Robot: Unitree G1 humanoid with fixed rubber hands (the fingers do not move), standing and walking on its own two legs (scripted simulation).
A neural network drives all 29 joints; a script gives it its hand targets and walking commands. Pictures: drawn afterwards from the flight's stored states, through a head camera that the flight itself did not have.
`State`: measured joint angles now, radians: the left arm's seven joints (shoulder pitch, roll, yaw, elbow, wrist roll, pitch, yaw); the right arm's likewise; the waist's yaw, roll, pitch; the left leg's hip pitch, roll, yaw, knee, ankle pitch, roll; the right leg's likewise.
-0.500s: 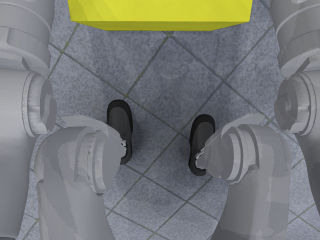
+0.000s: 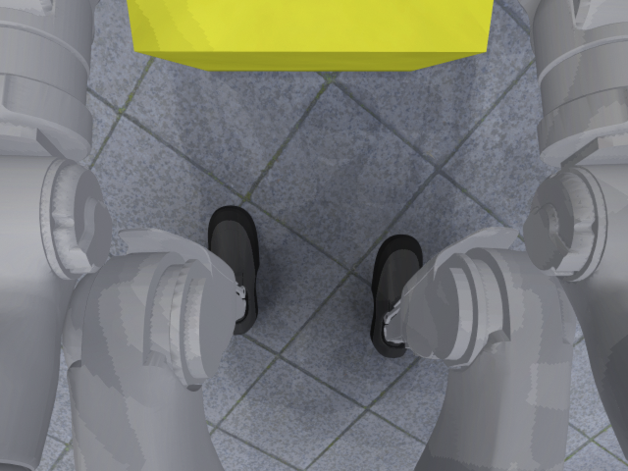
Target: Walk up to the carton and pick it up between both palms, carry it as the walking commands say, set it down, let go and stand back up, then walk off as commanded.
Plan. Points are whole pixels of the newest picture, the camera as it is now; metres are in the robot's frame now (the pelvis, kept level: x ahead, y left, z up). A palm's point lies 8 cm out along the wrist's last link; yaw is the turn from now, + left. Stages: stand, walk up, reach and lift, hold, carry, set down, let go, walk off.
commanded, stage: reach and lift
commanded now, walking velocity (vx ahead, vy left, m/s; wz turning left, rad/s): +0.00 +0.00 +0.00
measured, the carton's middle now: out of the picture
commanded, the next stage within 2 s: none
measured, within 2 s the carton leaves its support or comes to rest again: leaves its support in 0.14 s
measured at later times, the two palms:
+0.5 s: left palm out of the picture +0.56 +0.21 -0.10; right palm out of the picture +0.58 -0.15 -0.10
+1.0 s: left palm out of the picture +0.55 +0.20 -0.04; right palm out of the picture +0.57 -0.15 -0.04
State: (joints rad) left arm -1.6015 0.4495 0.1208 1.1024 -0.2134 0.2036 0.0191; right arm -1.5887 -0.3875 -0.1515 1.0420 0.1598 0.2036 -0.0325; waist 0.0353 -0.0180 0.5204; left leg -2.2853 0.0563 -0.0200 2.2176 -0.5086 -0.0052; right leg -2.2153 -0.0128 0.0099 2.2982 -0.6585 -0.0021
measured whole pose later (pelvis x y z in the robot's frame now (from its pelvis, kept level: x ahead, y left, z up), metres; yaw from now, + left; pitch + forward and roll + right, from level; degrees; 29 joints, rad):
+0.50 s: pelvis +0.00 +0.01 +0.04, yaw -1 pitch +40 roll +0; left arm -1.49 0.35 0.27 0.96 -0.05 0.30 0.06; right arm -1.52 -0.34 -0.21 0.99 0.06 0.29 -0.05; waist 0.04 -0.03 0.29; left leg -2.28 0.04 -0.02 2.07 -0.50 -0.01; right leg -2.22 0.01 0.03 2.14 -0.61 0.02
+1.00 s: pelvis +0.01 +0.01 +0.07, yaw -1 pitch +46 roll +0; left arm -1.32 0.24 0.39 0.76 0.07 0.39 0.04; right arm -1.37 -0.25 -0.31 0.82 -0.05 0.38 -0.06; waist 0.04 -0.02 0.09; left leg -2.26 0.03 -0.03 1.94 -0.48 -0.02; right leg -2.21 0.01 0.02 2.00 -0.59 0.02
